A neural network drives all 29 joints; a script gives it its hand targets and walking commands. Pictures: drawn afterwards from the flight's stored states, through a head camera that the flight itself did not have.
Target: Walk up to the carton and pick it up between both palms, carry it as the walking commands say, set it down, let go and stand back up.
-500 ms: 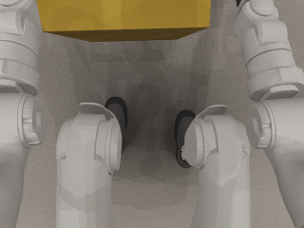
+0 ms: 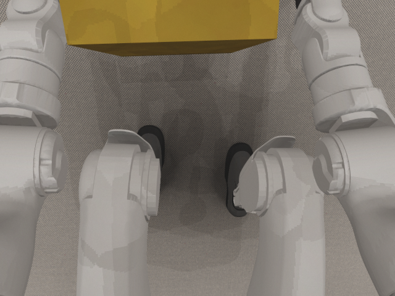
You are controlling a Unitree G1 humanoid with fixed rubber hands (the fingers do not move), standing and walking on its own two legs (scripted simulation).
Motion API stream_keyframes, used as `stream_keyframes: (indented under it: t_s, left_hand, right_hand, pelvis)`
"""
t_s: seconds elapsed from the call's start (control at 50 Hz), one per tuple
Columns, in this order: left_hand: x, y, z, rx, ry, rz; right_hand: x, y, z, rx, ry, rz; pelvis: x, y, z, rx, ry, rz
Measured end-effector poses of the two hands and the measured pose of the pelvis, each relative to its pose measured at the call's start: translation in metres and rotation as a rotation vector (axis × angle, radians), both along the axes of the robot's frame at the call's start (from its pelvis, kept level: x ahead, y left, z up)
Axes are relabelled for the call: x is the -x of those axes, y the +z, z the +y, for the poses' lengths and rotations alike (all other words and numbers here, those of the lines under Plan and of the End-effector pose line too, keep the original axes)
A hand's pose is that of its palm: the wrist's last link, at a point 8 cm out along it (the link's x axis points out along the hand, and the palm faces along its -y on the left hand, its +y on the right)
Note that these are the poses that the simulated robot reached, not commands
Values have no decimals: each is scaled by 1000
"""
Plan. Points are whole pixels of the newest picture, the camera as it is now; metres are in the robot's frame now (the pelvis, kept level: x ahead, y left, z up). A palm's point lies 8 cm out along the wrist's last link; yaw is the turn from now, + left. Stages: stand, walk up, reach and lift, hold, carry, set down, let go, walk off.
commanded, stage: reach and lift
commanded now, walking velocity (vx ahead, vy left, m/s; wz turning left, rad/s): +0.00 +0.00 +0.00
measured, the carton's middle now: out of the picture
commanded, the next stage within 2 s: none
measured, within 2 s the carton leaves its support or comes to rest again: leaves its support in 0.94 s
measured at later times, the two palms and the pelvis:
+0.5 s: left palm out of the picture +0.53 +0.23 -0.19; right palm out of the picture +0.56 -0.11 -0.18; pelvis +0.00 +0.00 +0.00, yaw +0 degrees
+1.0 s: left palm out of the picture +0.53 +0.23 -0.17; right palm out of the picture +0.56 -0.11 -0.17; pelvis +0.00 +0.00 -0.01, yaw -1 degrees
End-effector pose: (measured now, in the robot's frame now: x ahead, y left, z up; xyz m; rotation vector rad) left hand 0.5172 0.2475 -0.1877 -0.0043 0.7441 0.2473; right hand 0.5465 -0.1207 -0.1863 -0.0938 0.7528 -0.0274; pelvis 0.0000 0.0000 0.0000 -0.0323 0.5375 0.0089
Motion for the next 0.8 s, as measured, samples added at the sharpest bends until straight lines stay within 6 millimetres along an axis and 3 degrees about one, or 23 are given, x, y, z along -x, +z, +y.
stream_keyframes:
  t_s: [0.22,0.4,0.8]
  left_hand:
    - [-8,3,-10,-18,-21,12]
    - [-14,3,-16,-23,-40,11]
    - [-14,3,-17,-13,-31,23]
  right_hand:
    - [-7,3,21,-14,26,-3]
    - [-8,3,14,-2,16,-11]
    - [-10,3,12,-34,5,10]
  pelvis:
    - [0,3,0,4,9,5]
    - [-2,4,1,12,4,11]
    - [2,-15,1,-10,-20,-23]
